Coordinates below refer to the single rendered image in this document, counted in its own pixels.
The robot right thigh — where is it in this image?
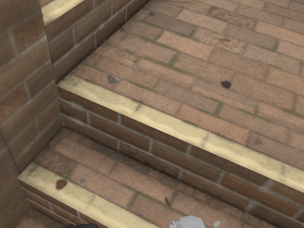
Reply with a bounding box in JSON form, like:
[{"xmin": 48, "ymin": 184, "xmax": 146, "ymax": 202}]
[{"xmin": 168, "ymin": 215, "xmax": 206, "ymax": 228}]

